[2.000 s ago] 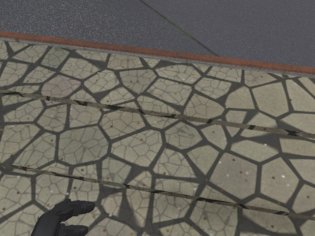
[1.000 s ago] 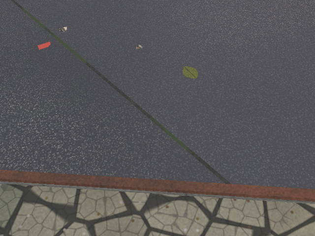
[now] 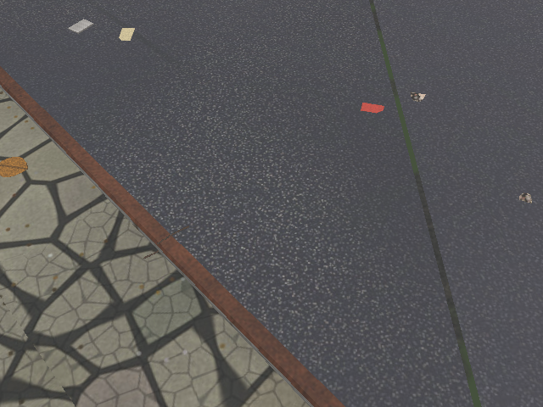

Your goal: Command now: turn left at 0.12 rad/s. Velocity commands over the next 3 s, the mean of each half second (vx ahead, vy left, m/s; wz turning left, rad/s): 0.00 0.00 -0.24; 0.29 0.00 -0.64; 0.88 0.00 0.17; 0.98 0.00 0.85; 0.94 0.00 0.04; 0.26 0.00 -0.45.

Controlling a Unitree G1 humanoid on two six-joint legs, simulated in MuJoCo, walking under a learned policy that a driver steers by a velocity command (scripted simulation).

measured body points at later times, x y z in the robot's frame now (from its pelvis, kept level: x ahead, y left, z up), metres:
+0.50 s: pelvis -0.02 +0.02 -0.02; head +0.00 +0.00 +0.43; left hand +0.13 +0.29 -0.11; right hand +0.14 -0.27 -0.11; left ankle -0.01 +0.14 -0.75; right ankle -0.06 -0.09 -0.70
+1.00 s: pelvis +0.06 -0.01 +0.00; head +0.06 -0.01 +0.45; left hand +0.29 +0.18 -0.09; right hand +0.08 -0.34 -0.08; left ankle +0.13 +0.07 -0.73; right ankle -0.07 -0.09 -0.73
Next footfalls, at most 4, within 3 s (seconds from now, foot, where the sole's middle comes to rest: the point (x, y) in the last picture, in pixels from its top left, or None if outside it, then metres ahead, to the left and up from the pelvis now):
0.54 right None -0.03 -0.10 -0.77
1.00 left None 0.16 0.05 -0.77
1.42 right None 0.39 -0.35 -0.73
1.88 left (406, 271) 0.84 -0.29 -0.73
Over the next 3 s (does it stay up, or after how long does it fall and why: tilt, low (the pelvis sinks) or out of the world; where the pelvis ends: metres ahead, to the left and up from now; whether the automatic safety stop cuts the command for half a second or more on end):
stays up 1.50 -0.30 0.04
